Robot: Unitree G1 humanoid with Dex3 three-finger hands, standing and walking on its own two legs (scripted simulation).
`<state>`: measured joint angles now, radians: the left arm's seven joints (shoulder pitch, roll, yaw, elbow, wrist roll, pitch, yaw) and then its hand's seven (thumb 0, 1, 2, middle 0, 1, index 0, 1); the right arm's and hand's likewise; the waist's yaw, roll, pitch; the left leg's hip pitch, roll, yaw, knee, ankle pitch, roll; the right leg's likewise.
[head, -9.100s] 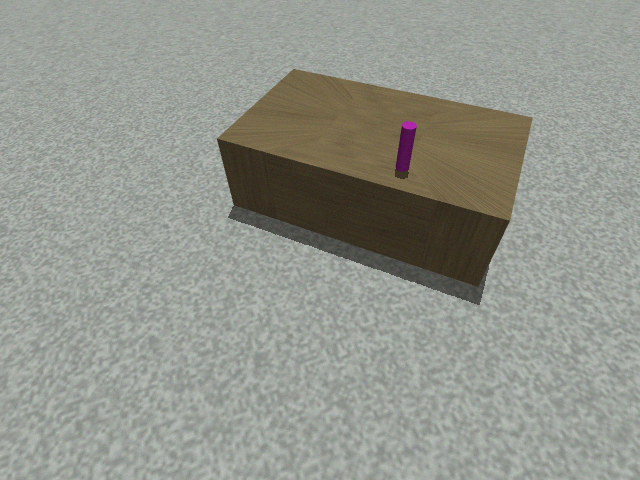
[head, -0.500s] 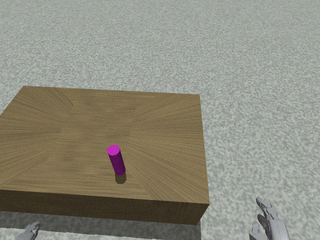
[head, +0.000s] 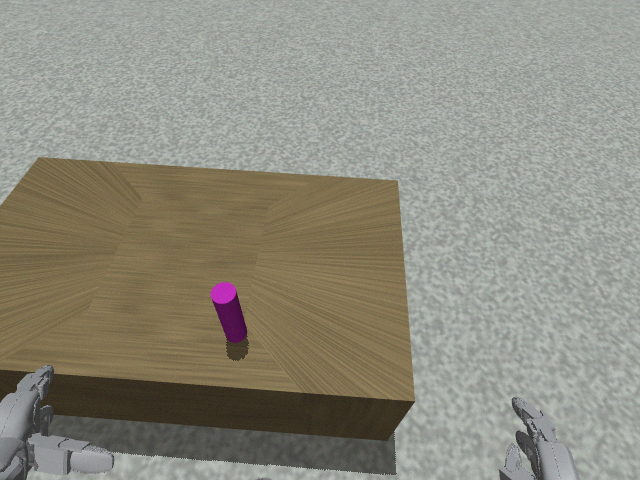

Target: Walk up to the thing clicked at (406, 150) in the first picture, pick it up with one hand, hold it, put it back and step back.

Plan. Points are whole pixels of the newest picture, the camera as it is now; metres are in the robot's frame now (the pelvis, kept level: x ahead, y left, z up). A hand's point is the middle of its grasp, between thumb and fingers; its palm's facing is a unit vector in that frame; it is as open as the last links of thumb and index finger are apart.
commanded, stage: go down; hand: left
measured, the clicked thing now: (230, 314) +0.49 +0.19 -0.27
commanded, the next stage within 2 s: none
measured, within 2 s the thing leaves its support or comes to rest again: neither
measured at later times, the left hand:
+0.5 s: hand (59, 336) +0.32 +0.35 -0.01, palm faces +0.16 -0.97 -0.16, open 17.5 cm
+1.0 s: hand (48, 304) +0.36 +0.36 +0.01, palm faces +0.17 -0.98 -0.12, open 17.2 cm
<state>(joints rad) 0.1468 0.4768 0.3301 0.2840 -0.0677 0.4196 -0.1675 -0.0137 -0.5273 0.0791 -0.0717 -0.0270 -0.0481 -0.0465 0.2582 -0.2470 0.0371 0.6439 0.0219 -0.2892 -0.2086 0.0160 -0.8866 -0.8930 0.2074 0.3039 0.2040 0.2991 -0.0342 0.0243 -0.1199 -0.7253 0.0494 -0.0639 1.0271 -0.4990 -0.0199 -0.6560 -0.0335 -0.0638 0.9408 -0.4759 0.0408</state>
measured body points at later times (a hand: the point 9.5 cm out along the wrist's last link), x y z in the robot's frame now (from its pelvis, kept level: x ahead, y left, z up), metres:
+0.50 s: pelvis -0.01 +0.00 +0.00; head +0.08 +0.02 +0.44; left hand +0.31 +0.40 +0.00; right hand +0.07 -0.28 -0.10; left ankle +0.01 +0.12 -0.68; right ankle -0.01 -0.15 -0.68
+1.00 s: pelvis -0.02 +0.00 -0.01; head +0.09 +0.03 +0.43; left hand +0.34 +0.41 +0.02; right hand +0.05 -0.29 -0.10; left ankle +0.01 +0.12 -0.68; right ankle -0.01 -0.15 -0.68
